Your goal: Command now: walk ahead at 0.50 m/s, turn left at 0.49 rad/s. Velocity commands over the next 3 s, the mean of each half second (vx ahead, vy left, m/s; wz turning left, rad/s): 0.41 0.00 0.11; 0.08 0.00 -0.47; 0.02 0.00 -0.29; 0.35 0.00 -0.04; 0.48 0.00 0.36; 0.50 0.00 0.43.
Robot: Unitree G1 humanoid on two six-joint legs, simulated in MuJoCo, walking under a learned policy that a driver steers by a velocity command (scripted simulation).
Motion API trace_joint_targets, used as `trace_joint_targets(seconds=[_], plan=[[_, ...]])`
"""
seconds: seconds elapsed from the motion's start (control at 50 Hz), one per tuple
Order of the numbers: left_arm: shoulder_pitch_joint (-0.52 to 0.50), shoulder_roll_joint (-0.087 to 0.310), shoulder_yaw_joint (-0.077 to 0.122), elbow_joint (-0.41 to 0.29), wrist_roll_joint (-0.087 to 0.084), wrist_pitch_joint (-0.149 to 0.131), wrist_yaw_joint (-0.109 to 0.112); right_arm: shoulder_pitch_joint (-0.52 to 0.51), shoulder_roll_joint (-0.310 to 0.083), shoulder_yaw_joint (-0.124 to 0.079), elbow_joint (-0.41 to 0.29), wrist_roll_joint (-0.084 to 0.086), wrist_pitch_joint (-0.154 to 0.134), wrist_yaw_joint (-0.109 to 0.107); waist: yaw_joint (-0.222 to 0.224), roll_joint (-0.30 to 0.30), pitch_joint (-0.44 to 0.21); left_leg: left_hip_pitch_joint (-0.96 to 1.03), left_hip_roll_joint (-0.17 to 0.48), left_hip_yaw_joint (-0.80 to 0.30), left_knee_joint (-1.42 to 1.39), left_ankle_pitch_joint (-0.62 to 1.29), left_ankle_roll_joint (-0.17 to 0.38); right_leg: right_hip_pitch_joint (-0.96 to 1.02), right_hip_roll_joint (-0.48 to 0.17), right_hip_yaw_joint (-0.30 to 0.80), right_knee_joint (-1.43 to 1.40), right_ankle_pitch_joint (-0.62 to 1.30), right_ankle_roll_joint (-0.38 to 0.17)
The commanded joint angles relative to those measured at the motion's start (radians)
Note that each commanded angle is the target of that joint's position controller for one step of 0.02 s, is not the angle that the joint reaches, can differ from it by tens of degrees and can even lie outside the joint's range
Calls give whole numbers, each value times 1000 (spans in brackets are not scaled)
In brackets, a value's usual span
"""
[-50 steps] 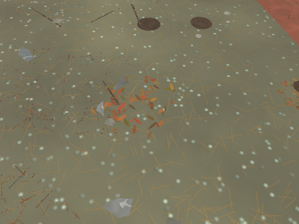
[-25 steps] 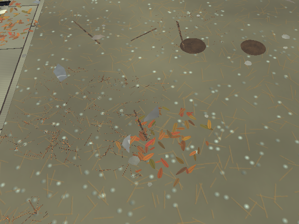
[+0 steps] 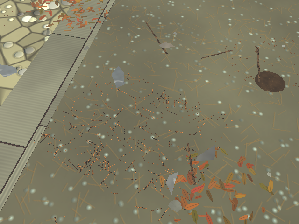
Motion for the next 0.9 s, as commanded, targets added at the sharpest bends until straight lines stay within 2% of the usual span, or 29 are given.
trace_joint_targets(seconds=[0.02,0.08,0.12,0.16,0.22,0.26,0.28,0.3,0.32,0.34,0.36,0.38,0.4,0.42,0.44,0.46,0.48,0.52,0.58,0.64,0.7,0.76,0.8,0.82,0.84,0.86,0.88,0.9], plan=[[31,96,27,-52,15,6,1,-30,-131,-29,-85,-4,-26,-19,37,55,-115,155,268,-315,-250,251,200,-124,-43,27,-105,94,22],[-59,56,10,-75,18,14,-3,17,-142,-30,-58,0,-29,-35,5,63,-76,125,226,-214,-268,297,164,-127,-29,8,-313,292,51],[-121,42,1,-87,11,11,-12,41,-142,-28,-43,1,-27,-39,-25,80,-59,111,199,-170,-271,236,131,-85,-5,-4,-456,430,49],[-180,40,-4,-101,1,6,-21,77,-149,-28,-24,3,-29,-38,-55,90,-36,114,210,-177,-279,155,121,-56,15,-14,-541,509,42],[-236,60,-1,-123,-3,-3,-33,122,-150,-28,8,7,-24,-36,-76,90,-6,224,259,-218,-238,153,119,-109,22,-2,-610,474,13],[-241,72,1,-132,-1,-10,-42,140,-154,-30,23,6,-16,-40,-70,98,-1,310,296,-244,-195,216,110,-136,29,-1,-643,400,-16],[-217,78,3,-126,2,-12,-46,127,-156,-31,26,1,-10,-43,-54,110,-2,344,299,-232,-159,314,94,-126,37,-12,-661,364,-33],[-174,89,8,-112,7,-14,-48,112,-159,-32,25,-3,-5,-46,-34,125,-28,366,288,-211,-102,470,73,-69,59,-34,-671,337,-52],[-85,109,20,-84,15,-18,-46,87,-162,-30,19,-3,-1,-50,16,129,-89,369,253,-175,5,671,46,61,97,-71,-695,368,-77],[29,143,32,-52,24,-22,-45,76,-148,-22,9,-9,0,-53,72,107,-185,321,197,-126,170,720,3,255,78,-55,-695,534,-113],[158,206,40,-36,40,-21,-44,105,-101,-3,-18,-37,-4,-56,92,-38,-344,112,118,-92,466,388,-50,572,-109,165,-614,894,-199],[182,224,41,-12,30,-9,-50,278,-34,17,7,-27,-16,-44,26,-293,-475,-202,-24,-72,797,-444,-129,863,-323,541,-651,1019,-396],[178,161,30,-21,-11,6,-53,239,-132,3,19,-20,-19,-39,66,-166,-473,-264,22,-144,872,-464,-135,837,-283,583,-708,833,-373],[93,132,21,-43,-18,17,-47,110,-155,-5,-15,-3,-18,-37,75,-94,-318,-330,66,-122,865,-397,-141,711,-238,447,-725,768,-327],[39,120,15,-56,-11,28,-40,29,-150,-4,-33,-8,-15,-43,66,-7,-228,-330,96,-95,817,-341,-147,575,-196,368,-748,784,-297],[13,121,14,-63,-6,36,-34,-14,-148,-9,-50,-18,-8,-52,50,21,-171,-312,114,-86,766,-305,-152,462,-171,327,-770,806,-289],[12,134,18,-62,5,41,-28,-7,-134,-10,-61,-20,2,-58,23,-5,-161,-255,124,-89,721,-278,-153,383,-147,308,-794,803,-283],[-3,143,25,-66,11,50,-23,35,-97,-3,-59,-16,17,-69,-9,-60,-167,-199,119,-79,611,-276,-163,308,-116,267,-817,798,-280],[1,179,42,-73,1,70,-5,15,-91,-3,-64,-21,30,-82,-8,-72,-203,-165,98,-70,481,-205,-183,261,-101,261,-821,733,-277],[-3,181,46,-81,-13,97,12,-44,-91,-4,-76,-18,41,-82,7,-81,-197,-134,82,-83,381,-97,-191,213,-65,280,-835,452,-238],[2,175,47,-86,-13,118,22,-112,-88,-3,-99,-13,36,-75,30,-110,-157,-117,65,-95,273,-86,-189,196,-44,336,-835,240,-220],[10,173,48,-95,-13,132,24,-122,-100,-8,-107,-6,11,-63,33,-134,-153,-71,47,-98,132,-110,-175,250,-46,410,-777,299,-208],[-12,155,42,-109,-24,141,28,-63,-109,-16,-88,-3,-7,-54,-10,-131,-155,58,64,-86,-93,36,-145,243,-4,418,-704,327,-160],[19,113,29,-115,-18,143,30,-41,-160,-29,-88,-16,-8,-58,4,-62,-189,179,200,-172,-125,112,-95,173,42,372,-604,176,-109],[91,62,18,-126,-9,136,26,-95,-242,-45,-110,-40,6,-66,78,210,-178,268,411,-389,-120,384,34,-7,194,187,-404,-166,-43],[79,137,36,-133,-5,125,23,-66,-207,-42,-106,-62,12,-61,40,287,-186,239,518,-518,-136,489,161,-102,192,102,-178,-315,4],[92,194,57,-117,-9,126,21,-85,-159,-28,-118,-53,11,-60,41,200,-174,224,487,-449,-123,484,166,-109,149,115,-43,-265,30],[99,196,65,-99,-15,139,24,-122,-126,-20,-122,-40,12,-61,52,148,-151,210,418,-340,-107,449,122,-118,134,103,13,-205,51]])
Next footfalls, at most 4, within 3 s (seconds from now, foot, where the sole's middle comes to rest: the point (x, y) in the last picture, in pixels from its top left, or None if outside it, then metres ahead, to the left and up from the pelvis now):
0.34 right None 0.40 -0.14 -0.77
0.82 left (130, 223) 0.45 0.08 -0.77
1.22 right None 0.34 -0.17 -0.77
1.62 left None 0.42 0.04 -0.77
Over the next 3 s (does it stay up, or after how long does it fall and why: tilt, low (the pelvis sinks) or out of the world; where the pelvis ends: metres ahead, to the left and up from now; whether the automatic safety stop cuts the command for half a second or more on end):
stays up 1.00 -0.29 0.00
